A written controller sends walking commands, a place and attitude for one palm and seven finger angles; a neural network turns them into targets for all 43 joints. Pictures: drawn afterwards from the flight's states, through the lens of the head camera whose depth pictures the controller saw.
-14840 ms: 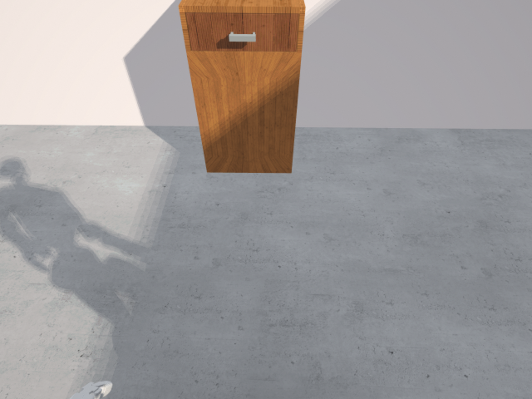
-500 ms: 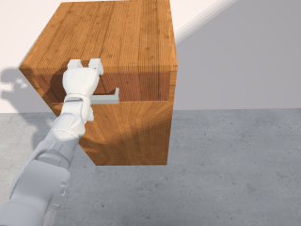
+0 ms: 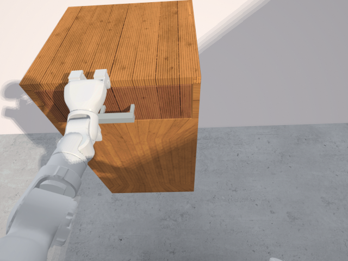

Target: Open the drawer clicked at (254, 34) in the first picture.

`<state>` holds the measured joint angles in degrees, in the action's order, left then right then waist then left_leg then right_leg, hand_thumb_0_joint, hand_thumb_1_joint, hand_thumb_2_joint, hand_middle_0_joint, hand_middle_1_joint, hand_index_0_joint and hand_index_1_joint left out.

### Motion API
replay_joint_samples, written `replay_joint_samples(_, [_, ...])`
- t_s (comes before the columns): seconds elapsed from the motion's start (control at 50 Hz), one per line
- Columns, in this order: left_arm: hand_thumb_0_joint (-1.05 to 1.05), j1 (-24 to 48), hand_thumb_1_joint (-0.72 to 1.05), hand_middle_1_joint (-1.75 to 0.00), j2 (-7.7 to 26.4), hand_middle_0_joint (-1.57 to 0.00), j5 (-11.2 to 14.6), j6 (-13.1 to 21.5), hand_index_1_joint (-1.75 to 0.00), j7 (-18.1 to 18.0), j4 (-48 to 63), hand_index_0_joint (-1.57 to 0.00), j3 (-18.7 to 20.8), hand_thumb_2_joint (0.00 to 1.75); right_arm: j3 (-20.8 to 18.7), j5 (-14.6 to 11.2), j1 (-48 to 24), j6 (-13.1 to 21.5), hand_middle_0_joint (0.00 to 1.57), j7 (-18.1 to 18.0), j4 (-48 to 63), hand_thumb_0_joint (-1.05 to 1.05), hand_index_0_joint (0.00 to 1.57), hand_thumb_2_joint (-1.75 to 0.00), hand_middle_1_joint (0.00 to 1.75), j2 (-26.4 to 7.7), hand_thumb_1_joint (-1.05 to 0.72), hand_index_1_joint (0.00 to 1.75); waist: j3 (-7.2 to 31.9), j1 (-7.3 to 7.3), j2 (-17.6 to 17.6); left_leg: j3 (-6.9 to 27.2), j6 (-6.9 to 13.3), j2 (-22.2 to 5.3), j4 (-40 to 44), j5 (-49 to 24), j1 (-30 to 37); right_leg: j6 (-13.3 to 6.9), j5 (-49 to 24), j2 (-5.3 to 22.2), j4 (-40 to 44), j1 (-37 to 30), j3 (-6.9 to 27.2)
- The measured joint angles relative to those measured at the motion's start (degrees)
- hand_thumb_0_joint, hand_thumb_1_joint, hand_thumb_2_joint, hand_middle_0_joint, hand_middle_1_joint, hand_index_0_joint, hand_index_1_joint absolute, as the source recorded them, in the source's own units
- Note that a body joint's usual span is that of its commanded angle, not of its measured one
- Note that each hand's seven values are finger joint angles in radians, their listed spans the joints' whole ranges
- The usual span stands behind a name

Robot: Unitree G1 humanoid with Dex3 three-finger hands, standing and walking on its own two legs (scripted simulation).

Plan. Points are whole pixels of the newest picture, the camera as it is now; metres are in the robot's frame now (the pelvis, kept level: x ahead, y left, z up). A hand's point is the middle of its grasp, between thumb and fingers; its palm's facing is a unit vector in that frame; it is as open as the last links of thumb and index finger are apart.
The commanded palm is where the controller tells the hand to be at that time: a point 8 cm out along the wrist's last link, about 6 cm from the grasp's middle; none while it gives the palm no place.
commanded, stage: move the hooked fingers above the handle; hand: left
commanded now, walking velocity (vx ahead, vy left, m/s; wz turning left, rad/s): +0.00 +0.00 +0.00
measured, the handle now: (116, 112) +0.51 +0.18 +0.01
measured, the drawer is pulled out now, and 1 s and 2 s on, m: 0.00 0.00 0.00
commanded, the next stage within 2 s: lift the fingers back up to retry in 0.62 s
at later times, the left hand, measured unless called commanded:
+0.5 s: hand (108, 108) +0.46 +0.17 +0.08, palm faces +0.07 +0.01 -1.00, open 13.7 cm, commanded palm +0.43 +0.19 +0.12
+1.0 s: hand (111, 108) +0.47 +0.16 +0.07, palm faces +0.07 +0.01 -1.00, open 13.4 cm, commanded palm +0.44 +0.18 +0.12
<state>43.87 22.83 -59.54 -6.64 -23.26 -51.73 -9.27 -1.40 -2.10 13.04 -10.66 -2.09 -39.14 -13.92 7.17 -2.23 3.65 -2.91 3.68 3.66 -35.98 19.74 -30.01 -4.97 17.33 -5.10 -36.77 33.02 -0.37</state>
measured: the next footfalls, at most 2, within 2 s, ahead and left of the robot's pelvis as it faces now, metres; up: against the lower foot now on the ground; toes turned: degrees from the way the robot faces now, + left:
none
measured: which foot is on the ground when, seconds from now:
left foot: down 0.00-1.00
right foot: down 0.00-1.00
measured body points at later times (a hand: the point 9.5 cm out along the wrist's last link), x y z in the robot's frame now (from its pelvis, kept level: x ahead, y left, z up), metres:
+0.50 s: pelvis +0.00 +0.00 +0.00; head +0.05 -0.03 +0.45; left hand +0.45 +0.16 +0.13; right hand +0.09 -0.25 -0.14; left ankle -0.03 +0.08 -0.72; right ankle +0.00 -0.06 -0.72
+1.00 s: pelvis +0.00 +0.00 +0.00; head +0.06 -0.03 +0.44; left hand +0.46 +0.16 +0.13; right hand +0.07 -0.26 -0.15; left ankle -0.03 +0.08 -0.72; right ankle +0.00 -0.06 -0.72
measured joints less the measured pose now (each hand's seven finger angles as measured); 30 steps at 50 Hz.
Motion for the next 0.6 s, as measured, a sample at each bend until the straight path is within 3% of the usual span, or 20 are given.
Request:
replay_joint_samples(0.04, [0.0, 2.1, -0.48, -1.2, -1.8, -0.31, 2.6, -5.2, -1.27, 5.2, -2.5, -0.36, -3.6, 0.3, 0.1, -0.8, 0.7, -0.9, 0.2, 0.4, -0.5, 0.01, 0.2, -0.9, 0.3, -0.1, -0.91, 0.29, 0.4, 0.17, 0.3, 0.9, 0.0, 0.2, 1.2, -0.6, 1.3, 0.0, -0.4, 0.3, 1.5, -1.7, -0.8])
replay_joint_samples(0.08, [0.0, 2.7, -0.48, -1.2, -3.4, -0.31, 4.9, -7.2, -1.27, 11.1, -3.8, -0.36, -4.8, 0.3, 0.6, -1.0, 0.9, -1.7, 0.2, 0.4, -0.5, 0.01, 0.2, -0.89, 0.3, 0.0, -0.91, 0.29, 0.4, -0.3, 0.1, 1.5, 0.0, 0.4, 2.3, -1.0, 2.9, 0.0, -0.6, 0.4, 2.7, -3.5, -1.2])
replay_joint_samples(0.12, [0.0, 1.7, -0.48, -1.2, -4.3, -0.31, 6.2, -5.5, -1.26, 16.2, -2.9, -0.35, -5.5, 0.3, 0.9, -0.8, 1.0, -2.0, 0.2, -0.1, 0.3, 0.01, 0.2, -0.89, 0.3, 0.1, -0.91, 0.3, 0.1, -1.12, -0.6, 1.9, 0.0, 0.5, 2.8, -1.1, 4.0, -0.1, -0.6, 0.5, 3.2, -4.6, -1.5])
replay_joint_samples(0.16, [0.0, -0.6, -0.48, -1.2, -4.8, -0.31, 6.0, -0.3, -1.25, 19.4, 0.1, -0.34, -5.7, 0.3, 0.9, -0.2, 1.3, -1.5, 0.2, -0.6, 1.5, 0.01, 0.2, -0.89, 0.3, 0.0, -0.91, 0.3, -0.3, -1.67, -1.3, 2.0, -0.1, 0.5, 2.4, -0.9, 4.3, -0.3, -0.4, 0.5, 2.9, -5.0, -1.7])
replay_joint_samples(0.22, [0.0, -4.6, -0.48, -1.2, -5.2, -0.32, 3.0, 9.9, -1.23, 18.4, 6.6, -0.33, -5.1, 0.3, -0.1, 0.7, 1.5, -0.2, 0.2, -1.3, 3.2, 0.01, 0.2, -0.89, 0.3, -0.3, -0.91, 0.3, -0.7, -1.81, -1.8, 1.6, 0.0, 0.3, 0.9, -0.1, 3.5, -0.4, 0.1, 0.3, 1.6, -4.1, -1.4])
replay_joint_samples(0.28, [0.0, -6.6, -0.48, -1.2, -5.0, -0.32, -0.6, 15.4, -1.22, 11.4, 10.4, -0.33, -2.5, 0.3, -0.8, 1.3, 1.2, 0.7, 0.2, -1.6, 3.6, 0.01, 0.2, -0.89, 0.3, -0.7, -0.91, 0.3, -0.3, -1.63, -1.6, 0.6, 0.0, 0.1, -1.1, 0.9, 1.3, -0.3, 0.9, 0.1, -0.8, -1.5, -0.6])
replay_joint_samples(0.32, [0.0, -5.9, -0.49, -1.2, -4.0, -0.32, -1.3, 13.8, -1.21, 6.3, 10.2, -0.33, -1.1, 0.3, -0.8, 1.1, 0.6, 0.8, 0.2, -1.5, 3.3, 0.01, 0.2, -0.9, 0.3, -0.8, -0.91, 0.3, -0.4, -1.49, -1.4, -0.1, 0.0, 0.0, -2.0, 1.2, 0.2, -0.2, 1.2, 0.0, -2.0, -0.1, -0.1])
replay_joint_samples(0.36, [0.01, -4.1, -0.49, -1.2, -2.6, -0.32, -1.3, 9.8, -1.21, 2.2, 8.3, -0.32, 0.1, 0.3, -0.5, 0.9, -0.1, 0.8, 0.2, -1.3, 2.5, 0.01, 0.2, -0.9, 0.3, -0.7, -0.91, 0.29, -0.7, -1.23, -1.2, -0.6, 0.1, 0.0, -2.0, 1.1, -0.3, -0.2, 1.1, -0.1, -2.4, 0.6, 0.4])
replay_joint_samples(0.42, [0.0, -1.3, -0.48, -1.24, -1.6, -0.37, -1.5, 4.7, -1.21, -0.3, 3.6, -0.32, -0.8, 0.3, 0.1, 0.5, -0.4, 0.2, 0.2, -0.6, 0.8, 0.01, 0.2, -0.9, 0.3, -0.6, -0.91, 0.29, -0.1, -0.52, -0.4, -0.8, 0.1, -0.1, -0.9, 0.5, -0.4, 0.0, 0.5, -0.1, -1.4, 0.9, 0.7])
replay_joint_samples(0.46, [0.0, -0.1, -0.48, -1.26, -3.0, -0.39, -0.3, 0.7, -1.22, 0.7, 1.0, -0.32, -1.8, 0.3, 0.4, -0.1, -0.1, -0.7, 0.2, -0.2, 0.0, 0.01, 0.2, -0.9, 0.3, -0.4, -0.91, 0.29, 0.4, -0.14, 0.1, -0.6, 0.0, 0.0, 0.4, -0.1, 0.5, 0.1, -0.1, -0.1, -0.1, -0.1, 0.6])
replay_joint_samples(0.52, [0.0, 0.8, -0.48, -1.26, -4.6, -0.38, 2.5, -4.4, -1.24, 6.5, -2.1, -0.32, -1.3, 0.3, 1.5, -0.9, 0.3, -2.4, 0.2, -0.3, -0.2, 0.01, 0.2, -0.89, 0.3, 0.2, -0.91, 0.29, 0.9, -0.58, 0.1, -0.3, -0.1, 0.0, 2.7, -1.1, 3.0, 0.0, -0.9, -0.1, 2.1, -2.6, 0.6])
replay_joint_samples(0.56, [0.0, 0.9, -0.49, -1.24, -4.1, -0.36, 3.3, -5.5, -1.24, 10.7, -4.3, -0.32, -1.1, 0.3, 2.2, -1.2, 0.5, -2.8, 0.2, -0.9, 0.4, 0.01, 0.2, -0.89, 0.3, 0.7, -0.91, 0.3, 0.7, -1.46, -0.5, 0.0, -0.2, 0.0, 3.7, -1.5, 4.4, -0.2, -1.2, -0.1, 3.1, -4.1, 0.4])
replay_joint_samples(0.6, [0.0, 0.3, -0.49, -1.23, -2.8, -0.35, 3.3, -3.8, -1.23, 14.2, -4.4, -0.31, -1.4, 0.3, 2.4, -1.2, 0.9, -2.3, 0.2, -1.5, 1.6, 0.01, 0.2, -0.89, 0.3, 1.0, -0.91, 0.3, 0.1, -2.17, -1.2, 0.4, -0.4, -0.2, 3.9, -1.6, 5.0, -0.4, -1.4, -0.2, 3.6, -4.9, 0.0])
